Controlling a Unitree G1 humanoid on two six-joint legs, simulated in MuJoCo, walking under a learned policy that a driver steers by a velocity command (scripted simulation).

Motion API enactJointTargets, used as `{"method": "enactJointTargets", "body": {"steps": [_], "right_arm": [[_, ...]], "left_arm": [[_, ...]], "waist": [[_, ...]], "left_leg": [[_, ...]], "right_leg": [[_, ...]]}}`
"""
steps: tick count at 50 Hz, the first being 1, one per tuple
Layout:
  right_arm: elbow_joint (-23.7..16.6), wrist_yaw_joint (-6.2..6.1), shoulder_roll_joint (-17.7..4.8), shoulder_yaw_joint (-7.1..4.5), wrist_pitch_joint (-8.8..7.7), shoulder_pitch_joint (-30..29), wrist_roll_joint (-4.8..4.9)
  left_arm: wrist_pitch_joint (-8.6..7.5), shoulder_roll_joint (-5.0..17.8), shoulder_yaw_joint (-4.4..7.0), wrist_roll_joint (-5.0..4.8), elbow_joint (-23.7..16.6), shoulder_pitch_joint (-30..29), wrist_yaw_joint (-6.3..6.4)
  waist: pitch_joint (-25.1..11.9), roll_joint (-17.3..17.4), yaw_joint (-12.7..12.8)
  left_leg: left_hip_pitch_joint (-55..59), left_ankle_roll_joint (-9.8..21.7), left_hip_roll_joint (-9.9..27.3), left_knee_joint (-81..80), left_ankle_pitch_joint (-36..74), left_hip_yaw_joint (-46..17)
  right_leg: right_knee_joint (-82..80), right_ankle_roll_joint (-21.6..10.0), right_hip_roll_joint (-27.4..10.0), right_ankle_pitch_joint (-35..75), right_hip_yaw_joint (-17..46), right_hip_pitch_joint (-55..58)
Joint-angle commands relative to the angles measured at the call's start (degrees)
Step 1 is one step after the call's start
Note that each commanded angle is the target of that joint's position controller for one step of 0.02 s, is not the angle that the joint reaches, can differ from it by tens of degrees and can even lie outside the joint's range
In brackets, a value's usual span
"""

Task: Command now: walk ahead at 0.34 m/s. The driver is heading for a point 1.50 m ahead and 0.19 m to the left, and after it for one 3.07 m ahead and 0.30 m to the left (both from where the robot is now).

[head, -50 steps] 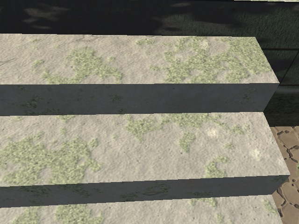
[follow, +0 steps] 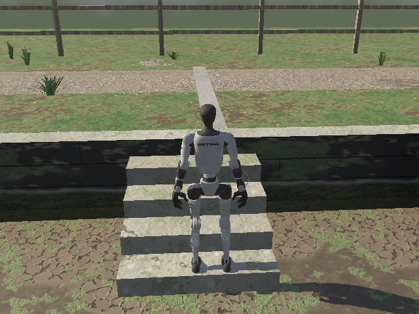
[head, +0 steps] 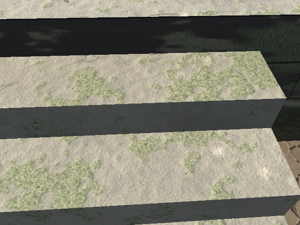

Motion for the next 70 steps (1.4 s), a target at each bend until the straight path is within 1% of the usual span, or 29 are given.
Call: {"method": "enactJointTargets", "body": {"steps": [1,3,8,10,12,14,16,17,18,19,20,21,22,24,28,33,41,43,46,47,48,49,50,52,55,60,63,66,70], "right_arm": [[2.22,-0.20,-12.13,-3.39,-0.54,17.21,-0.21],[2.75,-0.81,-10.39,-2.91,-1.06,18.64,-1.70],[5.61,1.06,0.26,0.82,-0.19,16.41,-1.96],[5.55,0.88,-0.33,1.32,0.31,14.00,-1.25],[2.99,-0.07,-1.60,1.58,-0.13,6.53,-0.24],[3.10,-1.34,-3.69,1.35,-1.36,7.43,2.73],[4.65,0.36,-10.60,0.67,-3.72,13.59,1.72],[4.67,0.87,-16.64,-1.13,-3.28,12.01,0.82],[4.10,0.63,-17.32,-2.03,-2.17,10.02,0.41],[1.18,0.37,-11.85,-1.04,-2.21,9.05,-1.10],[0.72,2.46,-0.85,0.47,-3.28,13.01,-1.60],[-0.83,4.62,1.07,-0.37,-4.79,8.31,-0.39],[-7.38,5.23,4.61,0.33,-4.68,-2.62,0.87],[-13.41,5.49,3.96,1.22,-4.65,-10.15,-0.05],[-11.54,5.79,7.78,3.94,-2.99,-3.25,1.60],[-12.52,3.49,8.00,5.32,-0.47,-10.77,0.48],[-25.29,4.24,7.17,8.31,-2.14,-36.94,0.73],[-23.40,5.59,9.75,8.43,-2.45,-34.42,0.29],[-21.95,5.61,0.76,4.10,-3.86,-25.33,0.85],[-18.31,5.64,-3.50,2.14,-3.22,-14.65,-0.19],[-13.56,5.60,-8.07,0.35,-2.55,-2.38,-1.31],[-7.69,4.12,-12.64,-1.50,-0.54,8.47,-1.99],[-4.66,2.46,-9.85,-0.92,0.28,9.14,-3.62],[-1.21,3.64,3.64,2.57,-0.36,0.21,-3.95],[4.40,5.27,9.15,3.94,-2.31,-3.78,-3.69],[2.64,5.55,6.04,4.70,-2.86,-7.94,-3.35],[6.30,4.59,2.55,4.53,-3.13,5.94,-2.93],[7.72,2.28,2.17,4.13,-1.79,14.77,-3.02],[6.65,-1.26,0.02,3.07,-0.59,17.34,-0.51]], "left_arm": [[-3.32,0.87,-1.08,-0.06,-4.77,-7.45,-0.94],[-5.27,2.26,-0.84,-1.70,-4.46,-9.13,-2.77],[-7.07,-5.55,-5.39,-2.63,-14.02,-17.32,-5.02],[-6.10,-7.90,-7.65,-3.01,-17.60,-18.47,-5.40],[-5.68,-6.68,-9.66,-1.45,-25.36,-24.50,-5.11],[-6.51,-6.91,-12.04,0.39,-30.99,-32.01,-5.35],[-7.38,-0.26,-7.42,-0.87,-27.80,-19.81,-3.89],[-6.57,5.35,-4.64,-0.97,-24.70,-8.98,-3.18],[-5.57,9.39,-2.42,-0.08,-21.56,-2.48,-3.10],[-4.64,16.29,-0.04,1.94,-17.22,6.51,-3.64],[-3.07,19.33,0.71,2.53,-11.03,13.01,-3.36],[-2.76,14.02,-0.11,3.00,-9.73,10.05,-2.60],[-2.92,8.67,-1.21,1.08,-6.86,5.00,-3.17],[-4.27,-3.18,-3.98,1.67,-1.59,-0.64,-5.14],[-4.92,-9.22,-5.39,2.31,1.75,-3.52,-6.22],[-5.60,-4.43,-6.62,3.87,3.90,3.28,-5.19],[-4.51,1.90,-4.53,-0.24,7.67,21.03,0.77],[-3.46,-0.20,-4.93,-0.59,6.77,15.43,0.32],[-3.92,6.29,-4.02,1.65,7.96,18.59,-0.62],[-3.95,8.46,-3.22,1.63,6.61,12.35,-0.18],[-4.97,5.72,-3.51,2.05,4.44,12.19,-0.63],[-6.46,-0.31,-4.25,1.25,2.90,7.86,-2.59],[-7.83,-1.49,-3.69,1.32,-0.32,0.41,-5.35],[-8.02,-4.17,-4.09,-0.32,-8.99,-11.06,-7.46],[-6.61,-8.40,-6.48,0.03,-11.85,-6.02,-6.43],[-4.25,-5.68,-8.21,0.26,-13.58,-7.91,-4.89],[-3.19,-9.21,-9.21,-0.40,-14.25,-14.14,-2.73],[-5.12,-9.38,-10.73,-1.64,-21.31,-27.39,-3.77],[-6.02,-10.71,-13.20,-0.18,-28.54,-39.66,-6.20]], "waist": [[5.39,16.02,-7.58],[6.98,9.36,-7.18],[10.84,1.89,-3.27],[14.14,3.10,-2.01],[17.46,2.73,1.50],[11.60,1.97,1.89],[-9.00,12.87,7.91],[-12.80,19.64,14.23],[-13.34,21.03,16.72],[-15.81,3.71,15.98],[-22.94,-23.10,10.58],[-18.55,-12.81,9.17],[-6.70,-9.38,6.15],[4.67,-3.90,1.14],[5.91,0.48,-6.19],[8.17,-3.34,-3.28],[5.38,-3.03,6.17],[-0.26,-5.94,2.48],[-8.54,-20.18,-4.85],[-11.16,-23.23,-10.96],[-18.11,-9.15,-12.12],[-21.06,12.59,-13.36],[-18.65,12.16,-11.72],[-0.17,2.89,-4.05],[3.61,-1.39,5.02],[4.72,1.17,8.51],[5.50,5.20,1.86],[7.56,5.78,-3.18],[4.41,4.24,-5.00]], "left_leg": [[17.86,15.01,18.27,-19.98,-6.33,-29.95],[21.88,19.69,23.91,-21.49,-1.50,-35.43],[26.09,11.09,20.09,-19.33,9.07,-17.26],[17.72,9.44,20.62,-22.23,4.35,-14.23],[-1.20,6.32,14.71,-29.28,-0.27,-4.51],[-30.43,7.98,11.74,-44.24,8.36,0.62],[-17.68,8.85,11.09,-25.93,87.88,3.38],[-0.66,6.37,11.98,-13.63,103.14,2.61],[10.64,4.02,12.51,-1.57,101.88,-0.23],[0.50,2.42,9.07,16.81,76.56,-3.88],[-13.85,2.47,-5.21,40.00,11.73,-9.41],[-19.37,2.65,-6.71,65.65,10.04,-20.77],[-29.78,4.67,-5.58,76.29,11.72,-18.25],[-40.11,9.26,-2.55,89.95,14.71,-14.55],[-51.36,11.33,-1.63,92.89,18.55,-15.43],[-65.08,3.94,-2.84,107.52,21.13,-8.08],[-73.34,0.00,9.40,68.27,10.51,6.17],[-53.41,3.22,6.76,57.05,6.25,11.37],[-19.75,7.33,-4.69,36.56,-6.72,14.18],[-13.10,9.63,-2.10,29.61,-8.21,4.99],[5.95,14.78,8.16,21.23,-10.29,-15.88],[17.58,20.76,17.77,-8.19,-26.50,-45.29],[13.61,18.03,21.29,-17.97,-28.74,-58.83],[-4.51,12.06,18.95,-11.74,-16.73,-37.78],[-10.53,5.87,13.17,-8.89,2.72,-16.20],[-24.54,3.58,6.72,-12.62,8.04,5.58],[-8.55,7.89,12.11,-13.58,6.68,-5.10],[10.75,5.16,15.03,-14.75,7.56,-10.33],[5.08,7.37,18.00,-30.14,9.87,-11.32]], "right_leg": [[19.56,0.04,2.60,-3.10,-5.16,-28.05],[58.66,2.52,0.25,-9.16,0.16,-43.36],[100.57,-0.72,-3.35,-12.93,4.00,-74.45],[103.98,-0.28,-4.56,-13.36,3.90,-79.73],[81.42,1.21,-8.64,-6.45,-1.40,-70.10],[51.51,-0.03,-8.60,5.66,-12.58,-25.33],[53.55,-1.40,3.63,4.46,-18.55,7.99],[42.24,-2.79,4.00,-1.46,-13.72,5.60],[28.01,-4.34,3.62,-5.58,-5.63,2.13],[17.71,-9.79,-7.07,2.44,18.35,11.95],[-11.71,-16.03,-18.75,-13.14,50.52,18.69],[-19.20,-12.25,-21.44,-26.05,60.72,10.29],[-18.81,-7.40,-20.90,-31.75,52.47,1.70],[-11.23,-4.57,-16.51,-17.32,29.96,-10.40],[-8.38,-0.32,-10.76,1.46,3.65,-11.74],[-13.63,-4.00,-12.38,2.47,1.65,-14.51],[-28.63,-5.95,-18.86,13.45,8.36,17.07],[-25.39,-5.34,-15.65,43.02,-2.39,17.22],[-10.94,-7.30,-16.21,111.53,-3.50,17.88],[-0.46,-6.90,-16.18,112.27,-3.13,19.01],[14.84,-5.93,-11.70,96.24,-2.92,2.26],[35.90,-4.24,0.24,32.70,0.33,-15.51],[64.78,-2.99,4.95,14.06,11.08,-24.97],[82.42,-6.46,2.74,16.75,10.48,-39.42],[96.10,-10.94,2.90,18.95,13.83,-47.14],[79.22,-5.05,1.73,28.42,4.37,-47.30],[96.21,-2.15,0.59,21.28,3.02,-66.01],[91.48,-1.76,-2.74,14.10,4.07,-84.26],[68.67,1.32,-9.50,10.79,-9.16,-67.58]]}}
Keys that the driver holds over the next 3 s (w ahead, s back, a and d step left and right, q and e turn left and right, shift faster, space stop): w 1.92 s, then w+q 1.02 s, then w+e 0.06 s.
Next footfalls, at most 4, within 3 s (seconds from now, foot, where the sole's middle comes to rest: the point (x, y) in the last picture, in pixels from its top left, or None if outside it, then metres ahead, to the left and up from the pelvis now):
0.36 right None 0.32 -0.18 -0.60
0.94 left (147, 167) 0.61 0.03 -0.43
1.52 right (200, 77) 0.92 -0.18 -0.25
2.10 left None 1.22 0.05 -0.08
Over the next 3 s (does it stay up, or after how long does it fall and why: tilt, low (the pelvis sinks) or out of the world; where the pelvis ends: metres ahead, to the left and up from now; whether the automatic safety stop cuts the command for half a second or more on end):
stays up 1.54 0.07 0.70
